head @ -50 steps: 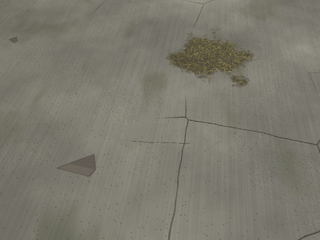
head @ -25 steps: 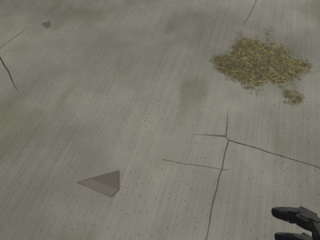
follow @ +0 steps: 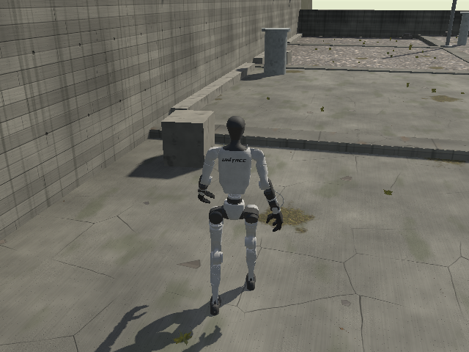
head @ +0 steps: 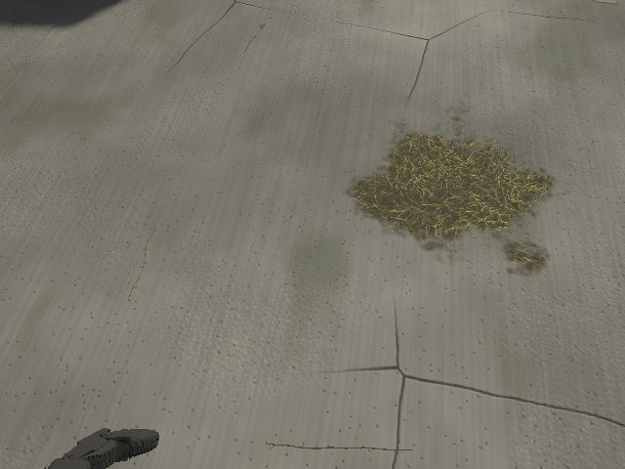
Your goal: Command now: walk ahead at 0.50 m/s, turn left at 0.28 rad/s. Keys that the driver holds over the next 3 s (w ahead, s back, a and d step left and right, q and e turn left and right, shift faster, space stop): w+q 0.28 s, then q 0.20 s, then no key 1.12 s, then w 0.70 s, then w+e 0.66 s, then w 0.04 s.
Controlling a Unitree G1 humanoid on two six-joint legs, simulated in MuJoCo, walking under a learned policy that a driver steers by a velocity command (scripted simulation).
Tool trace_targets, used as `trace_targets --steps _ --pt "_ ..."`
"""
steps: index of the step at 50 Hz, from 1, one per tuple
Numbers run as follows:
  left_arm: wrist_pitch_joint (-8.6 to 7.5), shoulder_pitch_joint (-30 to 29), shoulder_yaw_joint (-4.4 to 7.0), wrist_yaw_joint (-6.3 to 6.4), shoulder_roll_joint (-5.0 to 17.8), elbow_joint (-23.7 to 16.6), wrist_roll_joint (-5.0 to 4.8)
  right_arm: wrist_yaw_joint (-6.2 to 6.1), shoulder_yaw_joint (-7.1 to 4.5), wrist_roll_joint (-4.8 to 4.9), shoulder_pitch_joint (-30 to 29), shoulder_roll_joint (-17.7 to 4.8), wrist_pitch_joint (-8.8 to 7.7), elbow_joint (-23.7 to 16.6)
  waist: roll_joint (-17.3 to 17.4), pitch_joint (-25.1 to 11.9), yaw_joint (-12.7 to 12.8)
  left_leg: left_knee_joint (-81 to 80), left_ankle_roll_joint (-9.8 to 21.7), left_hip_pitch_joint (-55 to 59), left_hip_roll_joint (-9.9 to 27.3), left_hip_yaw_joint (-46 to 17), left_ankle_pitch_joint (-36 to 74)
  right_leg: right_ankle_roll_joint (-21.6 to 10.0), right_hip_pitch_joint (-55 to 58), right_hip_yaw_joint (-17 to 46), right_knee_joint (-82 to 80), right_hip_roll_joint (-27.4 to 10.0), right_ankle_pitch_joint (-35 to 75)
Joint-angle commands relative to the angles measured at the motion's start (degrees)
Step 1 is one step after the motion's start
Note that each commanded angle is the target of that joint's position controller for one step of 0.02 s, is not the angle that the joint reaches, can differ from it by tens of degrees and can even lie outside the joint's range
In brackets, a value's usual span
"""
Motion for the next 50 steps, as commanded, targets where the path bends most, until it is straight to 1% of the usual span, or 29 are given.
trace_targets --steps 1,2,3,4,5,7,9,11,14,18,21,23,24,25,26,27,28,29,30,31,33,36,43,45,46,47,48,49,50 --pt "-0.82 21.6 5.75 1.29 16.6 1.1 1.57 -0.27 0.25 -1.25 0.4 -2.5 -0.84 -5.2 -4.8 -18.0 11.7 34.0 3.1 -25.8 3.6 -1.9 17.8 -9.1 43.4 17.4 1.7 -15.2 -2.8" --pt "-0.17 24.0 5.65 1.17 15.9 2.1 1.06 -0.29 0.98 -0.08 3.9 -0.5 -1.72 -5.1 -16.9 -24.1 11.0 47.9 1.2 -39.5 -1.5 -4.2 -10.2 -14.0 51.5 37.7 -6.4 -22.4 -14.5" --pt "-0.01 21.9 4.27 1.21 11.2 1.7 0.70 -0.26 -0.74 1.34 0.3 -6.8 -2.07 -5.1 -9.9 -17.2 12.1 53.5 1.4 -44.6 1.8 -8.4 -8.3 -11.8 46.1 34.5 -9.1 -20.5 -21.2" --pt "0.07 18.4 3.59 1.41 9.2 1.5 0.56 -0.25 -1.15 1.66 -4.1 -7.8 -2.06 -6.5 -7.3 -10.5 11.2 53.7 1.7 -46.1 4.3 -6.6 -3.5 -9.9 39.0 26.4 -10.2 -18.9 -20.0" --pt "-0.08 14.5 3.10 1.32 7.8 1.5 0.83 -0.39 -1.20 0.99 -6.2 -7.2 -1.80 -7.0 -4.2 -6.2 9.4 51.3 1.4 -44.1 6.4 -5.9 1.0 -9.1 31.5 20.9 -12.4 -16.7 -15.7" --pt "-0.80 10.2 2.67 1.28 5.6 1.8 1.30 -0.34 -1.58 0.60 -4.9 -5.4 -0.36 -6.5 -5.8 -2.5 6.2 47.5 1.0 -38.5 9.0 -6.3 6.1 -8.2 22.6 12.3 -16.2 -13.6 -9.1" --pt "-1.50 8.9 3.03 1.36 5.9 2.6 1.25 -0.31 -1.41 0.72 -4.6 -3.3 0.96 -6.6 -4.7 -0.8 4.9 46.2 0.4 -37.5 9.4 -5.9 8.4 -8.7 19.4 6.7 -18.7 -13.1 -3.5" --pt "-1.82 9.2 3.54 1.68 7.0 3.7 1.41 -0.43 -1.43 0.37 -6.5 -2.8 1.64 -7.7 -3.0 0.6 4.7 42.9 -0.3 -39.8 9.6 -6.4 12.3 -9.1 19.3 2.5 -19.8 -13.1 0.8" --pt "-1.40 10.1 3.98 2.29 8.2 4.9 1.43 0.31 -1.15 0.16 -10.2 -2.0 1.39 -9.0 -2.1 1.8 5.6 33.1 -0.5 -40.6 9.3 -5.2 20.7 -8.4 21.1 -3.7 -20.5 -11.9 3.8" --pt "0.14 11.0 4.51 3.46 10.3 5.6 0.83 2.07 -0.47 -0.77 -18.1 -0.5 0.90 -12.4 -1.3 3.7 8.0 20.0 0.0 -35.7 6.9 1.3 26.5 -7.0 22.0 -10.9 -16.8 -11.2 18.6" --pt "1.63 11.1 5.20 3.93 12.1 6.0 -0.69 3.09 -1.34 -0.76 -18.0 -2.4 1.47 -14.2 -3.0 1.7 6.8 16.4 1.9 -33.5 5.0 2.7 21.9 -5.6 27.6 -11.9 -10.8 -12.9 26.7" --pt "2.53 9.4 5.77 4.27 13.3 5.3 -1.88 3.29 -2.75 -0.98 -12.6 -5.1 1.85 -13.7 -4.0 -1.8 3.3 14.8 4.2 -26.7 1.7 4.9 16.9 -4.1 29.1 -12.2 -1.2 -12.8 36.2" --pt "2.93 8.4 5.61 4.26 12.7 4.9 -2.18 2.96 -4.11 -0.94 -6.0 -7.5 1.79 -12.1 -2.4 -5.0 -0.3 10.4 5.9 -18.3 -0.6 5.5 20.3 -2.4 27.4 -13.2 8.5 -10.8 34.6" --pt "2.72 11.2 4.91 3.97 10.8 5.2 -1.08 1.64 -5.47 -1.21 -1.3 -11.1 1.88 -11.1 3.5 -8.5 -2.3 6.6 8.2 -6.3 1.3 0.3 36.5 1.2 19.3 -13.8 22.4 -7.1 20.7" --pt "2.35 17.6 2.71 3.12 3.2 3.8 3.16 0.27 -5.71 -1.55 -3.8 -16.3 2.27 -12.2 19.6 -13.2 5.1 14.0 15.8 11.0 15.7 -18.6 66.7 4.9 -1.3 -12.1 43.0 1.1 -36.1" --pt "1.67 20.3 2.17 2.38 6.1 4.2 1.55 0.95 -4.66 -2.23 -4.9 -15.1 1.52 -15.6 14.8 -27.4 3.5 7.6 25.7 16.2 25.4 -37.9 56.4 5.6 -6.9 1.2 55.0 5.0 -42.3" --pt "1.82 13.2 3.40 2.20 10.4 3.8 -0.97 1.45 -3.77 -2.02 -6.4 -11.1 1.32 -16.1 5.8 -24.0 0.6 3.8 22.9 11.7 22.2 -31.7 47.8 4.7 -9.0 4.2 55.2 2.2 -36.0" --pt "2.22 9.9 3.18 2.62 9.7 2.7 -1.24 1.43 -2.99 -1.08 -9.6 -8.7 1.08 -15.3 4.0 -16.2 2.0 2.7 19.6 4.7 19.5 -25.2 40.7 4.0 -11.4 2.8 50.8 0.0 -30.7" --pt "2.90 8.9 3.13 3.44 9.1 3.5 -0.17 1.18 -2.24 -0.72 -12.1 -6.6 1.08 -15.0 1.3 -11.5 3.4 1.4 17.2 -2.9 17.2 -21.5 36.8 4.1 -9.9 2.9 46.8 -2.2 -27.4" --pt "3.81 9.3 3.38 3.96 9.5 3.5 0.31 0.89 -1.93 -1.13 -13.9 -5.9 1.16 -14.9 3.1 -9.5 5.1 -0.1 16.2 -9.5 15.9 -19.2 35.7 4.1 -5.8 3.4 43.7 -3.1 -25.2" --pt "5.08 11.8 3.50 4.38 8.8 4.4 0.43 0.69 -1.86 -2.42 -15.3 -6.2 0.92 -14.7 5.4 -8.9 7.0 -2.2 15.7 -16.4 13.9 -15.5 36.6 4.4 0.6 2.5 40.0 -2.4 -22.9" --pt "5.49 11.6 2.87 4.92 6.7 5.0 0.83 0.00 -1.82 -2.45 -15.9 -6.2 0.69 -13.5 5.7 -9.6 7.1 -2.6 15.3 -17.2 12.6 -11.8 37.1 5.3 2.7 2.3 30.4 -2.3 -20.3" --pt "5.87 7.2 2.54 4.53 6.4 5.5 0.45 -0.44 -0.79 -2.53 -16.4 -4.6 2.25 -10.7 7.9 -5.4 4.8 -5.0 12.6 -19.2 11.1 -13.2 7.5 5.0 9.5 1.2 11.9 -1.3 -15.5" --pt "5.30 9.2 2.25 3.98 5.2 6.7 1.02 -0.38 0.04 -1.96 -16.7 -2.9 2.53 -9.7 6.6 -4.6 6.6 -2.9 9.8 -20.4 9.5 -12.5 3.6 3.5 15.8 -0.3 0.6 -0.3 -9.0" --pt "5.03 9.6 2.24 3.76 6.1 6.8 1.78 -0.32 0.46 -2.03 -14.3 -1.8 2.37 -8.6 5.2 -4.4 6.4 -1.7 7.1 -21.5 7.9 -12.0 2.4 2.4 18.9 1.8 -2.9 -2.0 -4.6" --pt "4.85 9.8 2.66 3.82 9.3 6.4 2.19 -0.23 0.64 -2.74 -12.5 -1.3 2.05 -8.2 0.3 -4.2 4.6 2.4 4.5 -23.0 4.7 -9.4 1.2 0.4 20.5 6.5 -3.5 -7.0 1.3" --pt "4.91 7.5 3.23 3.71 10.9 7.5 1.62 -0.11 0.36 -2.46 -10.8 -0.8 1.89 -8.2 -7.2 -3.0 1.5 2.7 2.6 -20.5 0.7 -4.1 3.1 -1.6 14.2 7.0 -3.3 -7.2 -8.2" --pt "4.57 6.6 2.56 3.31 7.3 7.1 1.49 -0.20 0.29 -2.89 -14.2 -2.1 1.96 -8.1 -6.3 -2.4 3.5 4.7 1.8 -15.3 0.8 -3.7 6.9 -1.1 9.2 6.4 -5.5 -5.5 -16.2" --pt "4.16 6.5 2.09 3.21 6.0 7.5 1.80 -0.33 -0.02 -2.51 -15.9 -2.5 2.24 -8.5 -5.8 -2.1 3.9 5.5 2.3 -13.3 1.3 -3.9 8.8 0.1 7.4 5.6 -6.2 -4.7 -18.4"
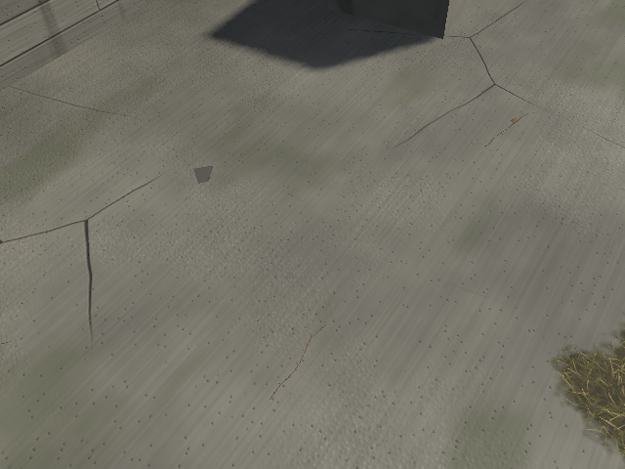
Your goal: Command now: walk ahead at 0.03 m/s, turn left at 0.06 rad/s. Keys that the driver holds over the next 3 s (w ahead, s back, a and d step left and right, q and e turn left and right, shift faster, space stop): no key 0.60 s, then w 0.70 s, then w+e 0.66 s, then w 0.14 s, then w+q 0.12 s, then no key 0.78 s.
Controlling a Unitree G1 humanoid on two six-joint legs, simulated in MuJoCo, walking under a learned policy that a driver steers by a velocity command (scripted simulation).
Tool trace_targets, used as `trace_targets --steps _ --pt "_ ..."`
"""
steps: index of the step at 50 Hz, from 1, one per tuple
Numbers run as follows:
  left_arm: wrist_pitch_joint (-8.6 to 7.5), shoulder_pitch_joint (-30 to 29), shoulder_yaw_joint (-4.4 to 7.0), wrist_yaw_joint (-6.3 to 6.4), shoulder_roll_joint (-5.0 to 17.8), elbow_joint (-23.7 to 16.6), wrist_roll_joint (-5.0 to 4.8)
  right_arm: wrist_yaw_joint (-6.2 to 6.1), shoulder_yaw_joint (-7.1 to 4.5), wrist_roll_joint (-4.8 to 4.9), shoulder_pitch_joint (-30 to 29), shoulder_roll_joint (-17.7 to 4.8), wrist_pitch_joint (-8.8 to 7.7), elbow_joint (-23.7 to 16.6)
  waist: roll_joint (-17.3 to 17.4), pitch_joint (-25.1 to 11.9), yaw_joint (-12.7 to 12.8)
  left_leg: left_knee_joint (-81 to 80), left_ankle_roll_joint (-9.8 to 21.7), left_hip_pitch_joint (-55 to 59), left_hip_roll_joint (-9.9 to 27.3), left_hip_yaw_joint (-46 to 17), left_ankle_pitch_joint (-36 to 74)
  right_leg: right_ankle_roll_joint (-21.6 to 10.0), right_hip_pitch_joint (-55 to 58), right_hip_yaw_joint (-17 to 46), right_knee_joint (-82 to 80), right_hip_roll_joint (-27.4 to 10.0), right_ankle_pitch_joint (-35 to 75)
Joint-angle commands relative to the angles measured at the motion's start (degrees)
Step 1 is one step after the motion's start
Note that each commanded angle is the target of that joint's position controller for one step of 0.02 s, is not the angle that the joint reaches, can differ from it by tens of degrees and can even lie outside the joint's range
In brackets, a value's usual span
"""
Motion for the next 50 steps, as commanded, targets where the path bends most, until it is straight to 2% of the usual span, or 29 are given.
trace_targets --steps 1,4,11,30,31,33,34,36,38,40,41,42,43,44,45,46,47,48,49,50 --pt "-1.75 -3.4 1.11 -0.32 6.5 -2.8 0.32 -0.52 -1.82 0.29 -1.1 -6.3 -0.07 -2.7 -7.1 -1.2 -1.4 -2.8 0.5 6.4 4.6 -4.4 -2.3 -3.3 -4.3 3.8 -9.6 -3.1 -2.6" --pt "-2.57 -1.3 0.99 -0.03 6.6 -1.3 -0.32 -0.70 -1.94 0.30 -0.7 -6.2 0.29 -1.7 -4.2 -1.7 -0.4 -3.0 1.4 5.9 5.3 -5.3 2.5 -2.7 -0.6 2.3 -7.3 -2.1 3.8" --pt "-1.88 -0.3 0.68 0.46 6.2 1.2 -0.63 -0.90 -2.15 0.89 -0.6 -5.5 0.10 1.8 -0.8 -2.7 0.6 -2.3 0.7 7.6 5.4 -5.0 9.8 -3.1 2.8 1.3 -5.9 -1.0 9.4" --pt "-0.94 -0.1 0.20 0.81 5.2 7.4 -0.61 -1.89 -1.96 1.29 -1.8 -6.3 0.40 11.8 -0.6 -0.3 0.4 -4.1 0.2 9.2 5.5 -4.5 8.6 -2.9 4.2 -0.3 -8.3 1.0 7.6" --pt "-0.86 1.2 0.13 0.87 4.7 8.2 -0.69 -1.91 -1.88 1.34 -1.0 -6.0 0.47 12.7 -0.5 -1.4 0.4 -4.4 0.3 9.5 4.9 -3.9 2.0 -3.1 4.6 -1.1 -8.5 1.6 1.7" --pt "-0.71 1.3 0.41 1.13 5.4 8.2 -1.30 -2.02 -2.36 1.98 -0.3 -7.2 0.60 13.4 -0.7 1.5 0.0 -4.1 1.5 5.7 3.6 -3.5 -20.1 -4.9 1.2 -1.3 -7.2 2.6 -14.5" --pt "-0.94 1.0 0.41 1.28 5.5 7.7 -1.46 -2.02 -2.44 2.11 -0.1 -7.4 0.31 13.4 -0.4 4.0 -0.1 -4.8 2.3 2.9 4.2 -4.6 -27.1 -5.8 -1.1 -0.4 -7.0 2.2 -20.4" --pt "-2.31 1.8 0.27 1.22 5.0 7.3 -1.90 -1.78 -2.46 2.59 0.7 -7.3 -1.17 13.5 0.7 7.1 -0.2 -5.9 3.9 0.8 6.3 -7.8 -31.2 -7.2 -4.0 1.2 -5.9 1.3 -23.2" --pt "-3.95 1.9 0.17 0.72 4.2 6.9 -2.09 -1.26 -2.73 3.03 3.1 -7.8 -2.77 14.1 2.1 6.9 -0.9 -7.0 5.9 3.1 9.1 -12.3 -30.8 -7.6 -6.1 1.3 -2.7 1.3 -19.7" --pt "-5.25 1.3 -0.08 -0.07 2.7 6.1 -2.21 -0.73 -3.10 3.13 5.8 -9.0 -3.70 14.8 5.7 5.6 -1.3 -11.0 8.9 6.7 13.5 -20.1 -31.4 -7.4 -8.1 -1.2 2.5 2.8 -13.6" --pt "-5.73 1.5 -0.19 -0.42 2.1 5.9 -2.32 -0.57 -3.19 3.05 6.1 -9.5 -3.90 14.7 7.5 5.1 -0.9 -13.0 10.4 7.1 15.6 -24.1 -31.1 -7.7 -7.6 -2.2 4.5 3.4 -10.8" --pt "-6.06 2.1 -0.15 -0.65 2.2 5.9 -2.38 -0.46 -3.13 2.96 5.5 -9.6 -4.01 14.2 7.7 5.0 -0.2 -13.6 11.0 6.0 16.4 -25.7 -29.4 -8.5 -5.8 -2.2 4.3 3.5 -9.7" --pt "-6.35 4.5 -0.25 -0.93 2.0 6.5 -2.47 -0.38 -3.07 3.10 3.1 -9.8 -4.15 13.3 8.0 5.1 1.6 -12.0 10.8 3.8 16.3 -24.8 -25.1 -9.5 -2.7 -1.9 2.0 3.2 -8.7" --pt "-6.63 8.6 -0.09 -1.12 2.5 7.9 -2.37 -0.25 -2.78 3.35 -0.9 -9.0 -4.35 11.6 6.2 4.9 4.1 -8.4 9.2 0.0 14.2 -20.3 -17.2 -10.3 3.3 -0.7 -2.0 2.7 -6.7" --pt "-6.93 14.9 0.76 -1.20 5.1 10.4 -2.47 -0.02 -2.26 3.52 -5.7 -7.1 -4.94 9.4 -0.1 3.8 6.7 0.7 5.7 -6.8 8.9 -11.1 -6.0 -11.4 12.6 4.6 -6.4 0.0 -2.2" --pt "-6.71 23.2 2.48 -1.10 10.1 13.6 -2.88 0.33 -1.75 2.99 -8.5 -4.7 -6.18 7.3 -12.8 1.3 8.2 18.2 0.9 -18.7 1.4 1.1 1.5 -14.0 26.6 17.5 -11.7 -7.1 6.8" --pt "-6.49 26.4 2.41 -1.55 10.0 14.0 -2.23 0.58 -2.02 2.29 -8.0 -6.0 -7.06 7.4 -17.0 1.4 9.0 30.4 -1.0 -31.9 0.4 2.1 -18.0 -17.6 34.5 29.2 -13.9 -16.0 19.6" --pt "-6.49 24.8 1.34 -1.69 7.0 13.4 -1.29 1.02 -2.17 2.96 -7.9 -6.5 -7.26 7.4 -9.9 3.3 7.0 38.3 -0.2 -38.3 3.6 -1.0 -22.0 -18.4 35.2 29.1 -12.4 -18.0 22.8" --pt "-6.49 23.3 0.96 -1.80 5.9 12.5 -0.84 1.38 -1.76 3.88 -7.9 -5.1 -7.16 7.3 -7.0 3.9 6.0 43.2 0.5 -42.3 5.6 -1.6 -19.6 -18.2 36.1 26.2 -12.4 -17.6 24.5" --pt "-6.27 21.9 0.66 -1.87 5.7 12.2 -1.14 1.59 -1.47 4.17 -8.9 -4.2 -7.05 6.6 -5.1 5.5 5.2 43.5 0.8 -45.2 7.6 -0.8 -16.6 -17.3 35.2 22.4 -14.0 -17.1 25.0"
Over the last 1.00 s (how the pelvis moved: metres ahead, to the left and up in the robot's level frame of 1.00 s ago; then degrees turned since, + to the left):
0.34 0.04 0.01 21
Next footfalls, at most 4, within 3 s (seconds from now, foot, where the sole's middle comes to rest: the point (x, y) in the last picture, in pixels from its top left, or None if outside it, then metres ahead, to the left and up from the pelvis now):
1.28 left None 0.43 0.09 -0.77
1.84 right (421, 384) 0.70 -0.20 -0.77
2.34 left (373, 259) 1.07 -0.11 -0.77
2.72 right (464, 285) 0.98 -0.34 -0.77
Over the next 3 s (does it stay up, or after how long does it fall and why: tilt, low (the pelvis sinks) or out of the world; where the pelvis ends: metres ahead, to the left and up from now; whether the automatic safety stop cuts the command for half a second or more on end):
stays up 0.99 -0.20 0.00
